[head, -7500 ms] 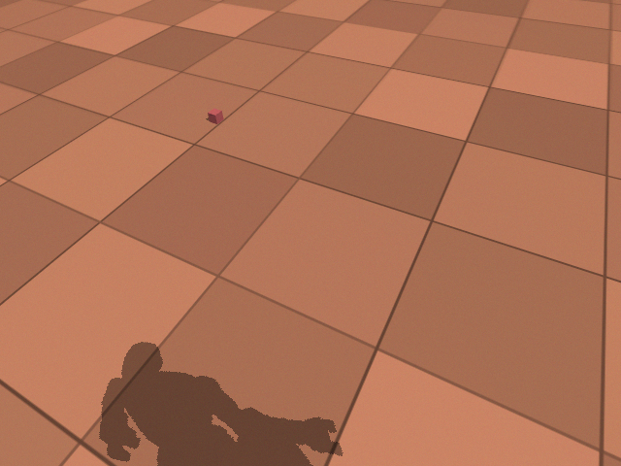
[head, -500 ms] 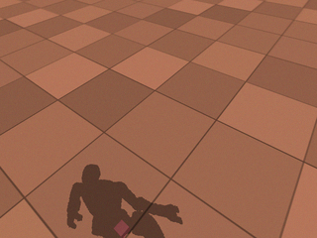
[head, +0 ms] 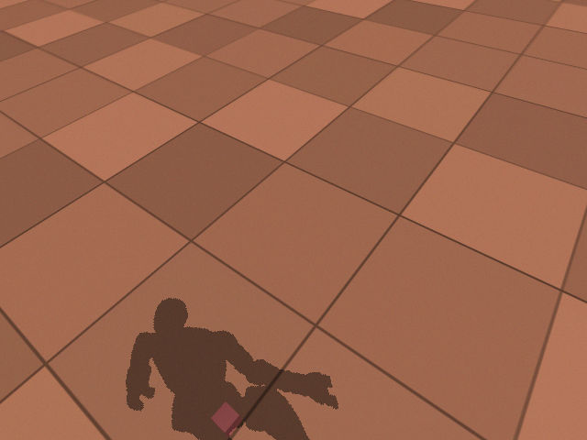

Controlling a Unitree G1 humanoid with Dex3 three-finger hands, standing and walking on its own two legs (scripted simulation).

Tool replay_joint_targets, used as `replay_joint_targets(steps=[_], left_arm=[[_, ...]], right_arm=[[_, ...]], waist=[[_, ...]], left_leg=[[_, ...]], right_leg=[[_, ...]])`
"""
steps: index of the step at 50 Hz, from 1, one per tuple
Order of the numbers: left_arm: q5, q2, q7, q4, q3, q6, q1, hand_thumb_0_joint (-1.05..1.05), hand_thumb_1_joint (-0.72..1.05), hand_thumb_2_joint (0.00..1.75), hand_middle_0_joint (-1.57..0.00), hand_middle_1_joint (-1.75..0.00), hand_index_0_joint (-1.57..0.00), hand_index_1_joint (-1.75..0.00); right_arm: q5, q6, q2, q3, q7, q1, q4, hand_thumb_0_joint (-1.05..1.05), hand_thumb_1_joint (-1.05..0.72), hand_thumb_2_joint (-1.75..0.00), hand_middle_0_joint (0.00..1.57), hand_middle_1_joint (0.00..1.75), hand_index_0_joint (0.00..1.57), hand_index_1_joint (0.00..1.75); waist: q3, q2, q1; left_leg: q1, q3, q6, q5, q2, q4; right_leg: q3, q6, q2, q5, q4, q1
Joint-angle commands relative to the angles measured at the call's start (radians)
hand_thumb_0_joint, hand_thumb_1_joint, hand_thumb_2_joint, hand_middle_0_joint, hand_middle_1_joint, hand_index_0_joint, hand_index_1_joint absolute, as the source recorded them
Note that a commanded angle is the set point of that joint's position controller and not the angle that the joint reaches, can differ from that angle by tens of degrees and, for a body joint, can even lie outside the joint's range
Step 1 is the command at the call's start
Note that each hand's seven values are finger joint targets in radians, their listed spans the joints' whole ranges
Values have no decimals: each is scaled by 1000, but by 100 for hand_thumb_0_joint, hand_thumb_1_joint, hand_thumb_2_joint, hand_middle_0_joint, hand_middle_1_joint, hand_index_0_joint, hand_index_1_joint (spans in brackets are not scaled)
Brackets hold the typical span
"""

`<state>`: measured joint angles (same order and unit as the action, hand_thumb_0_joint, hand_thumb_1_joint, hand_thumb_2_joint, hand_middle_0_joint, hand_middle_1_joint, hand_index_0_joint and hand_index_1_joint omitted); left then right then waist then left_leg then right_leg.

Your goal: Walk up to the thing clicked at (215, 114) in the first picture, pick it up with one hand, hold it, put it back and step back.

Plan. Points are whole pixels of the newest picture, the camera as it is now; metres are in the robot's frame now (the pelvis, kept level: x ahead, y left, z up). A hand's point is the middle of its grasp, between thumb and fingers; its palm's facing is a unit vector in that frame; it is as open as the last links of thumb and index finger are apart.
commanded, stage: stand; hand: left
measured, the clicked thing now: (226, 419) +0.35 +0.25 -0.75
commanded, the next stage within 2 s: none
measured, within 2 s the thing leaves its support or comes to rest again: neither
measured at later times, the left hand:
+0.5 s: hand out of the picture +0.07 +0.24 -0.16, palm faces -0.01 -0.94 -0.34, open 7.4 cm
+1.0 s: hand out of the picture +0.06 +0.25 -0.16, palm faces -0.02 -0.94 -0.35, open 7.4 cm
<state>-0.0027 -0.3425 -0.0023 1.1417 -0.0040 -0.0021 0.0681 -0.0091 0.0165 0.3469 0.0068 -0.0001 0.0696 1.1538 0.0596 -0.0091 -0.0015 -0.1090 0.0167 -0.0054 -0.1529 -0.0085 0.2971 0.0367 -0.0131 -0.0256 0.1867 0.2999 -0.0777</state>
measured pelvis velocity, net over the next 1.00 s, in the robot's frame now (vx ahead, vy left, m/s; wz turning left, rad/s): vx -0.01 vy -0.01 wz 0.00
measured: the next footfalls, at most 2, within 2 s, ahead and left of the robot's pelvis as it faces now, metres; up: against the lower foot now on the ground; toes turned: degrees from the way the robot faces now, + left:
none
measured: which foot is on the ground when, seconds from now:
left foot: down 0.00-1.00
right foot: down 0.00-1.00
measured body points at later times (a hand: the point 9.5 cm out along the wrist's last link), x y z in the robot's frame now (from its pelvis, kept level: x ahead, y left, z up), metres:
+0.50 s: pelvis -0.01 -0.01 +0.00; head +0.00 -0.01 +0.45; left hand +0.07 +0.29 -0.13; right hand +0.07 -0.31 -0.13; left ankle +0.01 +0.12 -0.75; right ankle -0.01 -0.12 -0.75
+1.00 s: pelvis -0.01 -0.01 +0.00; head +0.00 -0.01 +0.45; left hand +0.06 +0.30 -0.13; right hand +0.06 -0.31 -0.14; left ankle +0.01 +0.12 -0.75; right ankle -0.01 -0.12 -0.75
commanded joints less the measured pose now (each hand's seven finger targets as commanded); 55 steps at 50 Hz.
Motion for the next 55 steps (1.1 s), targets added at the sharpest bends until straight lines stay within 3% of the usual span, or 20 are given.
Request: replay_joint_targets(steps=[1,8,14,26,34,55], left_arm=[[-3,-212,10,-56,-36,-26,-31,0,90,90,-20,-30,-20,-30],[-3,-215,10,-59,-37,-27,-31,0,90,90,-20,-30,-20,-30],[-3,-218,11,-66,-35,-31,-21,0,90,90,-20,-30,-20,-30],[-6,-223,10,-68,-36,-30,-2,0,90,90,-20,-30,-20,-30],[-6,-221,8,-65,-35,-25,0,0,90,90,-20,-30,-20,-30],[-5,-224,9,-71,-34,-28,13,0,90,90,-20,-30,-20,-30]], right_arm=[[3,17,212,-39,-10,-41,-57,0,-90,-90,20,30,20,30],[1,16,211,-40,-8,-42,-57,0,-90,-90,20,30,20,30],[-3,17,209,-42,-5,-29,-59,0,-90,-90,20,30,20,30],[-2,16,215,-40,-7,-18,-64,0,-90,-90,20,30,20,30],[0,15,214,-37,-8,-8,-63,0,-90,-90,20,30,20,30],[-1,17,218,-38,-8,2,-65,0,-90,-90,20,30,20,30]], waist=[[-107,13,-1],[-95,16,-2],[-108,20,-3],[-98,6,1],[-57,15,1],[-88,4,2]], left_leg=[[41,-101,15,176,-130,-30],[29,-104,16,129,-128,-34],[39,-102,16,169,-132,-24],[31,-103,21,134,-131,-25],[4,-112,18,67,-128,-49],[25,-109,18,133,-134,-33]], right_leg=[[-92,24,-121,-142,-54,3],[-98,25,-122,-98,-61,-12],[-97,29,-122,-135,-56,-9],[-104,31,-123,-125,-64,-6],[-101,31,-114,-38,-66,-32],[-103,35,-117,-100,-48,-15]])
